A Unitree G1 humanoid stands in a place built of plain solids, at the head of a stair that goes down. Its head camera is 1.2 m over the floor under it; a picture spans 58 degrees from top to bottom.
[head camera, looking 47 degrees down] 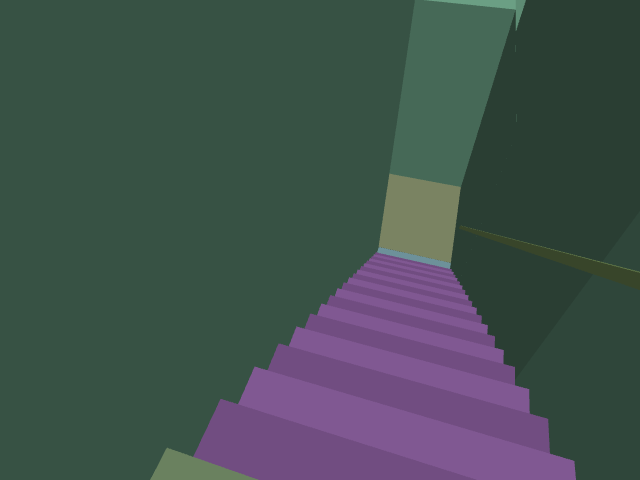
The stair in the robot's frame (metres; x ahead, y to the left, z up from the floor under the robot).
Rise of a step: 0.21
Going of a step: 0.23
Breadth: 1.20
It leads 17 degrees to the right of straight ahead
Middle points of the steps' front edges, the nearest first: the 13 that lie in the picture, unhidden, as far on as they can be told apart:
0.42 -0.24 -0.21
0.64 -0.31 -0.42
0.86 -0.38 -0.63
1.09 -0.45 -0.84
1.31 -0.52 -1.05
1.53 -0.58 -1.26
1.75 -0.65 -1.47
1.97 -0.72 -1.69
2.20 -0.79 -1.90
2.42 -0.86 -2.11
2.64 -0.92 -2.32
2.86 -0.99 -2.53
3.08 -1.06 -2.74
